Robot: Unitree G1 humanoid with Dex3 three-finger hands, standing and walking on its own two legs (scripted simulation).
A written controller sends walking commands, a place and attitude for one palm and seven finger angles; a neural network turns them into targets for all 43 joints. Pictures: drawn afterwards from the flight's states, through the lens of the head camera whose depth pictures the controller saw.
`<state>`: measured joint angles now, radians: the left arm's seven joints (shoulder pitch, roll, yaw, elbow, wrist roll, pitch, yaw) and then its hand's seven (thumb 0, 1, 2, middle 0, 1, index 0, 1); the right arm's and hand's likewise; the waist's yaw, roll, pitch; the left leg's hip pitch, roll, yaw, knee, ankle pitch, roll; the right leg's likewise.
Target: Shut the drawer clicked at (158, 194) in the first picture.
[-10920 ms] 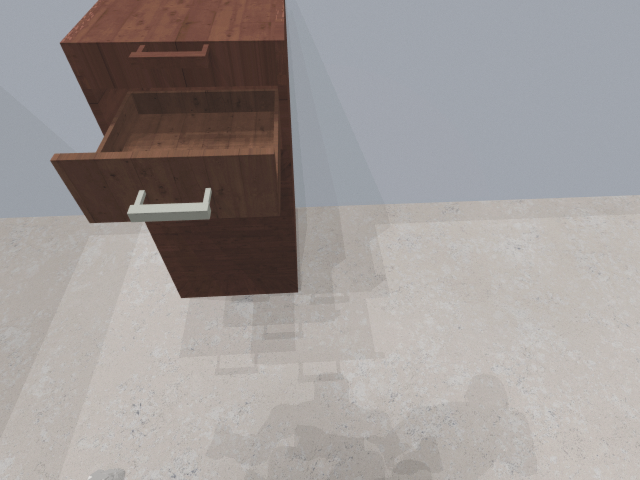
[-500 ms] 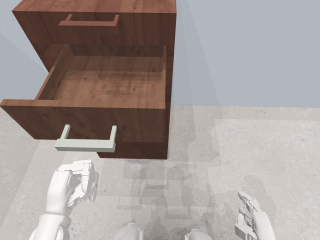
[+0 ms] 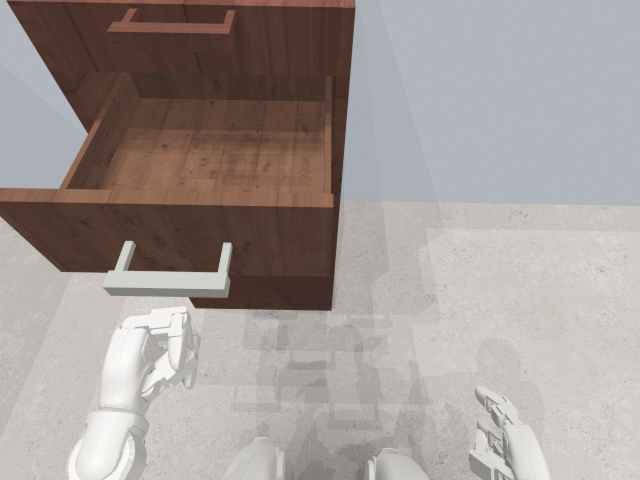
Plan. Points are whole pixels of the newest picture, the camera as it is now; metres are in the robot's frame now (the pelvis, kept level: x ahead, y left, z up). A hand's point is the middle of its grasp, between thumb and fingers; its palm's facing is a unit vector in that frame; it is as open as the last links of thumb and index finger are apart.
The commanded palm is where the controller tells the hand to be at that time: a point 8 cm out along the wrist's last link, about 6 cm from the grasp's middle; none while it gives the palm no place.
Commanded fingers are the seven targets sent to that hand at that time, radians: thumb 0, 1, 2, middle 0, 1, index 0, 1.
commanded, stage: bring the fist close to the handle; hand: left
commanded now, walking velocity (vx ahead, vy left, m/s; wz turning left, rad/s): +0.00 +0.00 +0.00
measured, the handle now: (173, 267) +0.36 +0.20 +0.05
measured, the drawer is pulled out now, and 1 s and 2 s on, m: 0.24 0.17 0.04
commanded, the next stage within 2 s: push the drawer shut in 0.02 s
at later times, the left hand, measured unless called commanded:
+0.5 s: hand (202, 328) +0.28 +0.15 +0.05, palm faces -0.03 -1.00 -0.05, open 3.2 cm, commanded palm +0.27 +0.21 +0.05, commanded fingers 0.00 0.90 0.90 -1.40 -1.60 -1.40 -1.60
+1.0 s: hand (210, 275) +0.35 +0.15 +0.05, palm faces -0.01 -1.00 -0.06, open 3.0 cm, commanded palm +0.34 +0.21 +0.05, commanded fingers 0.00 0.90 0.90 -1.40 -1.60 -1.40 -1.60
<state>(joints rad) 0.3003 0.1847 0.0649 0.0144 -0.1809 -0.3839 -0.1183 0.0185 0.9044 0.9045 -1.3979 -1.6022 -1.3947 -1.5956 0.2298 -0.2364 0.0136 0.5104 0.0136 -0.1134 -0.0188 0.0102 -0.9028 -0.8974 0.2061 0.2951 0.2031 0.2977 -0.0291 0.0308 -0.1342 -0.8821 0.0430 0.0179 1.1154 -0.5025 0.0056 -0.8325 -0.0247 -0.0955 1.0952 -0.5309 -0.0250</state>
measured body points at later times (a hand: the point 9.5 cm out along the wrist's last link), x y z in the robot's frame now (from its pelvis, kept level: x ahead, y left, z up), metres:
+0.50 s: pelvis +0.00 +0.00 +0.00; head +0.07 +0.00 +0.44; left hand +0.28 +0.20 +0.05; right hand +0.17 -0.24 -0.09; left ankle +0.02 +0.12 -0.66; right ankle +0.00 -0.11 -0.66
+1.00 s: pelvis -0.01 +0.00 +0.00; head +0.07 +0.00 +0.45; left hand +0.34 +0.20 +0.05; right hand +0.13 -0.25 -0.10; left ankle +0.02 +0.12 -0.66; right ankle +0.00 -0.11 -0.66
